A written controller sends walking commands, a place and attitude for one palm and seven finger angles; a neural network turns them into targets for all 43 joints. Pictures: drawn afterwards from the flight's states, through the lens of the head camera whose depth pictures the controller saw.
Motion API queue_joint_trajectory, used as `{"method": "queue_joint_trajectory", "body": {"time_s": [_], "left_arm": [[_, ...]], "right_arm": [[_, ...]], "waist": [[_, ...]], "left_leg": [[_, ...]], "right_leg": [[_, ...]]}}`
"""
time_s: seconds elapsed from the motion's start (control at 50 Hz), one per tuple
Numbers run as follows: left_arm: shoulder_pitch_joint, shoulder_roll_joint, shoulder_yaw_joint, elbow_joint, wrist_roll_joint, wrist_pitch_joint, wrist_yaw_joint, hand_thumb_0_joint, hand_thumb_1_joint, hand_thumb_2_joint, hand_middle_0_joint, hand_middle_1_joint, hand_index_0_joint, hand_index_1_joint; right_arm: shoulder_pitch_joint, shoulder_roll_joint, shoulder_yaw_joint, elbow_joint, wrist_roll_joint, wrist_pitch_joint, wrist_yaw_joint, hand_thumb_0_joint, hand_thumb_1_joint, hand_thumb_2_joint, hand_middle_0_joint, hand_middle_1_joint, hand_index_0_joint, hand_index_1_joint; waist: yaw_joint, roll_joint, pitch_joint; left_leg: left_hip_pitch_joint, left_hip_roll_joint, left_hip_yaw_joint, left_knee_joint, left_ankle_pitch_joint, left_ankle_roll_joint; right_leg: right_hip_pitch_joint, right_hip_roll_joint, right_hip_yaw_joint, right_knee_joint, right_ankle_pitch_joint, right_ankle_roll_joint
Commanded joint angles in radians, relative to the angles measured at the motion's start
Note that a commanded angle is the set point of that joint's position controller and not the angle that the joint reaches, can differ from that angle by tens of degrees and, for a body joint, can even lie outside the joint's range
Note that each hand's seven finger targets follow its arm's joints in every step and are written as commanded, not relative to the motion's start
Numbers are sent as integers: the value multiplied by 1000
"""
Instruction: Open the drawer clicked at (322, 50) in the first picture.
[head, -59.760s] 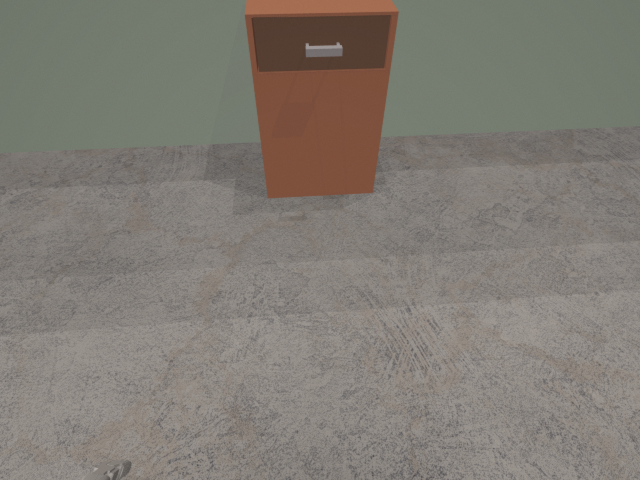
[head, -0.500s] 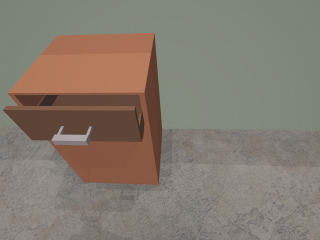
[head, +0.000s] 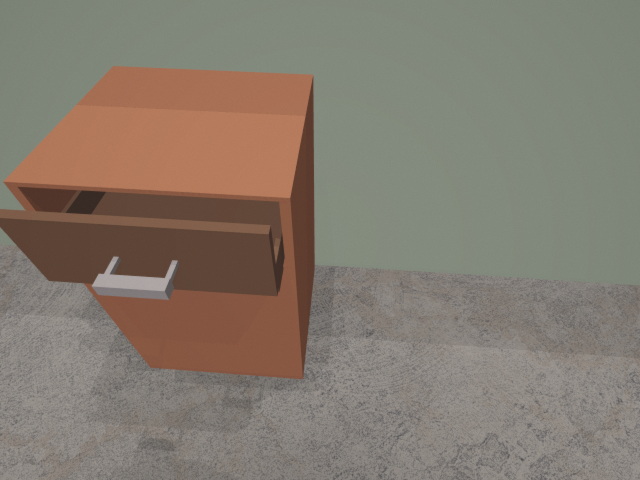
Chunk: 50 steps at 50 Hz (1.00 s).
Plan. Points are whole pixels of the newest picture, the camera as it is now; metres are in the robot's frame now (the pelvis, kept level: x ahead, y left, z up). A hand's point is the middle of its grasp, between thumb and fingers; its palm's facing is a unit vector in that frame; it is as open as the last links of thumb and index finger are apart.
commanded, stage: come to a stop and stand still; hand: left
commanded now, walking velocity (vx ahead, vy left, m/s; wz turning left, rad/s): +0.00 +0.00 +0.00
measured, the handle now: (139, 275) +0.44 +0.34 -0.07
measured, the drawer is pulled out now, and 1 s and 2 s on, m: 0.08 0.08 0.08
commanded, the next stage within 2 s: look again from close up in 0.20 s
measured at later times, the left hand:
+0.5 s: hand out of the picture +0.01 +0.20 -0.17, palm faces +0.01 -0.98 -0.21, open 7.4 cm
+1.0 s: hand out of the picture +0.00 +0.20 -0.17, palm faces +0.02 -0.98 -0.22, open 7.4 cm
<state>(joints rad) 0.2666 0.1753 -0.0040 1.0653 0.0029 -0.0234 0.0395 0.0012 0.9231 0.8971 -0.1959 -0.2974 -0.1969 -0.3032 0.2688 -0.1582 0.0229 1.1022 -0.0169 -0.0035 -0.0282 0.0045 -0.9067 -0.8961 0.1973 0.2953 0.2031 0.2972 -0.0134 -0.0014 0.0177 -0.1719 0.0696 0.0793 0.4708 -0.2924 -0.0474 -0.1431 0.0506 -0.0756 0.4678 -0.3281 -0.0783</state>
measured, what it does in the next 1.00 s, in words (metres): stands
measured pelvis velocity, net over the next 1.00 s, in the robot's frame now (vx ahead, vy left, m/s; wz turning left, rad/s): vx -0.01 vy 0.02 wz -0.01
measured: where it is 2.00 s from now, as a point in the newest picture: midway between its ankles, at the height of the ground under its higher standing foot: outside the picture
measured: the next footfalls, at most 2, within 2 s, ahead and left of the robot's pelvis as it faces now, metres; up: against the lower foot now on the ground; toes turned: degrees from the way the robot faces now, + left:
left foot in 1.34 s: +0.01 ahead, +0.21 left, +0.00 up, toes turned +5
right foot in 1.64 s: -0.09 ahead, +0.03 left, +0.00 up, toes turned -6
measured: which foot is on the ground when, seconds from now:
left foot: down 0.00-1.00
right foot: down 0.00-1.00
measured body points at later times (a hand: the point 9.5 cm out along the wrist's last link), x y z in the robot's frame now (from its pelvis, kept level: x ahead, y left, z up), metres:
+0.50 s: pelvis +0.00 +0.01 +0.00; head +0.01 +0.01 +0.45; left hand +0.01 +0.25 -0.15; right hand +0.02 -0.21 -0.16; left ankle -0.03 +0.14 -0.74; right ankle -0.05 -0.06 -0.74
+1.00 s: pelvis -0.01 +0.02 +0.00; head +0.00 +0.01 +0.45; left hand +0.00 +0.25 -0.15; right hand +0.00 -0.21 -0.16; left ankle -0.03 +0.15 -0.74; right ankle -0.05 -0.06 -0.74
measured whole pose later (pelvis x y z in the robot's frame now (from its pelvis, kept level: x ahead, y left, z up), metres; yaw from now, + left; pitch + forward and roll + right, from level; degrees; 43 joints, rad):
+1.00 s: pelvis -0.01 +0.02 +0.00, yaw +0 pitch +0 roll +1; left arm 0.28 0.17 0.00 1.09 0.01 -0.02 0.04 0.00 0.91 0.90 -0.20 -0.30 -0.20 -0.30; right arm 0.25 -0.17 0.02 1.13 -0.01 0.00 -0.03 0.00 -0.90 -0.90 0.20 0.30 0.20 0.30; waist 0.00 -0.01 0.02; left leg -0.16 0.04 0.10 0.42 -0.26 -0.02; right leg -0.15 0.03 -0.06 0.45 -0.30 -0.06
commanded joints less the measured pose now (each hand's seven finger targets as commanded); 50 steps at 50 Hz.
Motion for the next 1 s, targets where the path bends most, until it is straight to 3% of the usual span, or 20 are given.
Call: {"method": "queue_joint_trajectory", "body": {"time_s": [0.0,0.34,0.66,0.72,0.86,0.88,0.94,0.98], "left_arm": [[61,115,22,-22,4,-12,1,0,900,900,-200,-300,-200,-300],[82,110,18,4,7,-11,-1,0,900,900,-200,-300,-200,-300],[63,120,20,5,6,-9,-3,0,900,900,-200,-300,-200,-300],[65,119,19,4,8,-9,-3,0,900,900,-200,-300,-200,-300],[75,122,20,6,6,-12,-3,0,900,900,-200,-300,-200,-300],[60,150,26,-1,5,-14,-3,0,900,900,-200,-300,-200,-300],[81,126,30,-12,6,-4,7,0,900,900,-200,-300,-200,-300],[95,143,41,-18,8,4,11,0,900,900,-200,-300,-200,-300]], "right_arm": [[44,-102,-20,-26,1,-17,-8,0,-900,-900,200,300,200,300],[13,-122,-21,-8,2,-26,-11,0,-900,-900,200,300,200,300],[21,-122,-21,7,3,-27,-10,0,-900,-900,200,300,200,300],[24,-117,-20,10,3,-26,-9,0,-900,-900,200,300,200,300],[24,-120,-22,11,4,-27,-10,0,-900,-900,200,300,200,300],[12,-147,-28,4,5,-28,-10,0,-900,-900,200,300,200,300],[24,-107,-26,-13,5,-16,-10,0,-900,-900,200,300,200,300],[21,-112,-35,-31,3,-2,-10,0,-900,-900,200,300,200,300]], "waist": [[6,-4,7],[15,1,0],[18,4,20],[18,-20,24],[19,-6,13],[21,7,24],[27,8,-11],[33,-12,-23]], "left_leg": [[4,50,-46,-44,232,41],[37,57,-59,-72,277,55],[20,55,-71,-102,232,57],[17,54,-69,-106,221,57],[22,52,-69,-101,226,55],[15,51,-72,-100,237,56],[3,49,-55,-64,313,42],[-29,39,-35,-26,277,32]], "right_leg": [[-3,-160,142,-74,454,28],[-4,-162,137,-80,431,30],[-10,-163,139,-99,358,26],[-9,-163,138,-105,353,29],[-8,-169,145,-108,378,29],[-12,-176,154,-108,404,23],[9,-204,170,-55,543,23],[25,-234,193,-34,590,11]]}}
